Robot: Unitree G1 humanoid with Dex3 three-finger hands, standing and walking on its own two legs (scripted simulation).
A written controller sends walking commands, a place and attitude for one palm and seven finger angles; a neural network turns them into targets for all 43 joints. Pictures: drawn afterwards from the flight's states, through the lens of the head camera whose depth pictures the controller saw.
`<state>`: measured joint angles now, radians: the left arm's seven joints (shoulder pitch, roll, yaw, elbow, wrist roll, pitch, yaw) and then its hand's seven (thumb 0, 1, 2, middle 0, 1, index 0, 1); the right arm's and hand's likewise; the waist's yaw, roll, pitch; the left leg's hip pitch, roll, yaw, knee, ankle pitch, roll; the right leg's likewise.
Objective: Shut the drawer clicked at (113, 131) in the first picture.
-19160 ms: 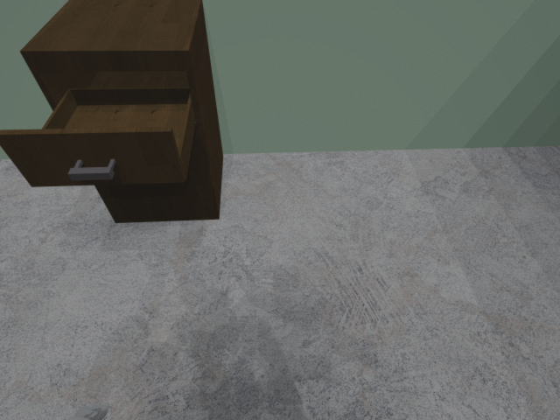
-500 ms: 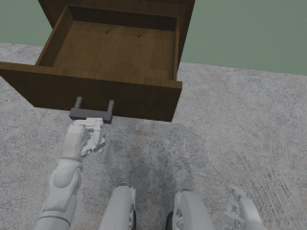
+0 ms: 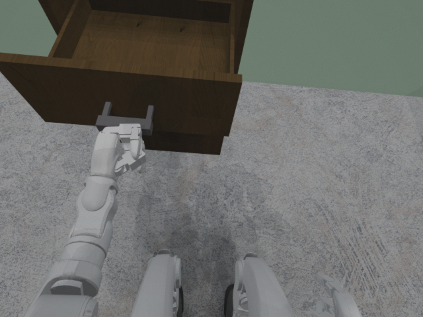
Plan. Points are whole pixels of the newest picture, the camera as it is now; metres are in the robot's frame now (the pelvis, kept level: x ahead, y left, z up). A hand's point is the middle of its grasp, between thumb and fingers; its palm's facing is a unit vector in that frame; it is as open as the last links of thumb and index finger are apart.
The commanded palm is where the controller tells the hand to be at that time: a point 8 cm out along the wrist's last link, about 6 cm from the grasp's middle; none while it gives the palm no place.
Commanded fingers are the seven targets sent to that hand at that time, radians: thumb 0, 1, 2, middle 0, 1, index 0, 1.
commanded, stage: push the drawer shut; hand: left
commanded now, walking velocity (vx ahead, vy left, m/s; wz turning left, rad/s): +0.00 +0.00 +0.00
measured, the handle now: (127, 116) +0.48 +0.17 +0.02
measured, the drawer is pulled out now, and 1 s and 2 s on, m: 0.23 0.11 0.00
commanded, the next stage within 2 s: pull the fist back off the drawer in 1.98 s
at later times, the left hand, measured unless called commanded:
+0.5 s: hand (146, 121) +0.48 +0.14 +0.01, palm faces -0.06 -1.00 -0.06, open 3.0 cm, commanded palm +0.48 +0.17 +0.02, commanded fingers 0.00 0.90 0.90 -1.40 -1.60 -1.40 -1.60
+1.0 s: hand (148, 101) +0.53 +0.14 +0.01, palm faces -0.06 -1.00 -0.05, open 3.1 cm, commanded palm +0.53 +0.16 +0.02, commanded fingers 0.00 0.90 0.90 -1.40 -1.60 -1.40 -1.60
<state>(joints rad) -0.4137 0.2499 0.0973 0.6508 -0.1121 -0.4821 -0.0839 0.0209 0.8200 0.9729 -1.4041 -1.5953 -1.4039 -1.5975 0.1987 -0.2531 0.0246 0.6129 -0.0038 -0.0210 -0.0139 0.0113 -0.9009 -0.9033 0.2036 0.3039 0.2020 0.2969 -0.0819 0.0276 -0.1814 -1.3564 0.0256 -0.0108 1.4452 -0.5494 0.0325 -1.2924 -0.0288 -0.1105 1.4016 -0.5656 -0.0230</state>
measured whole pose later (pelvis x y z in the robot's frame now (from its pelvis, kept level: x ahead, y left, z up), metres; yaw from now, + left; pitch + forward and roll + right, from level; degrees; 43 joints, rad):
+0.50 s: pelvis +0.00 +0.00 -0.01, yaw -1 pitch +29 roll -4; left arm -0.72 0.32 0.23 0.98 -0.07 -0.55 -0.11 0.00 0.78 0.94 -1.40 -1.60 -1.40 -1.60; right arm 0.24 -0.25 0.03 0.64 -0.03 0.03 0.01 0.01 -0.90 -0.90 0.20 0.30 0.20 0.30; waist -0.14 0.03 -0.17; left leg -1.41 0.04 0.00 1.46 -0.56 0.04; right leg -1.35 -0.02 -0.10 1.41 -0.57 -0.02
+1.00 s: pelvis +0.00 +0.00 -0.02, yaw -2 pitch +31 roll -5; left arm -0.92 0.43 0.31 1.13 -0.03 -0.53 -0.14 0.02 0.74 0.92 -1.40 -1.60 -1.40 -1.60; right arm 0.27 -0.26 0.05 0.63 -0.05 0.07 0.02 0.01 -0.90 -0.90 0.20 0.30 0.20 0.30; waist -0.19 0.04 -0.16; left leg -1.49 0.05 -0.02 1.50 -0.57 0.04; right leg -1.42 0.00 -0.12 1.44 -0.56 -0.02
